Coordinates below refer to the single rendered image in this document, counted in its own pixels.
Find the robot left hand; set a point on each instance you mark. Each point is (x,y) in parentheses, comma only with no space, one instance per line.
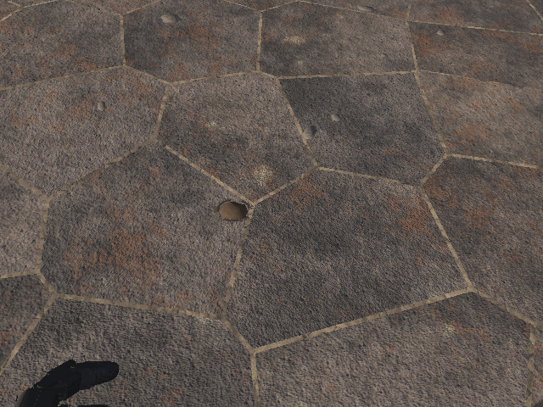
(65,380)

